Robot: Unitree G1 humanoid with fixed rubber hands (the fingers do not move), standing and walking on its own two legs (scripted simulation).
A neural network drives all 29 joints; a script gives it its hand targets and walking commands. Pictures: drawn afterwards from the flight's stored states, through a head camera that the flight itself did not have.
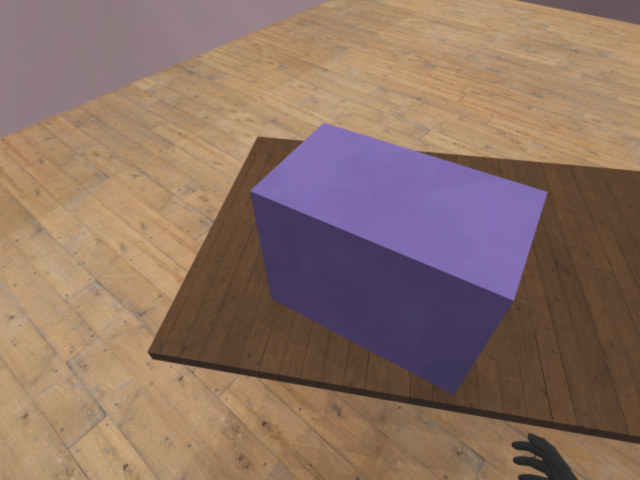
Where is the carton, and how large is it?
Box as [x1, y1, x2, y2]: [250, 123, 547, 394]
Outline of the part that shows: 323,123 250,190 271,298 453,394 514,298 547,192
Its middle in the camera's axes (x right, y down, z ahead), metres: +0.09 +0.03 +0.56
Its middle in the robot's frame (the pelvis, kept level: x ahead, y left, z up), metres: +0.41 -0.05 +0.04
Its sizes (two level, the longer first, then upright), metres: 0.313 0.178 0.239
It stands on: a table, 0.68 m high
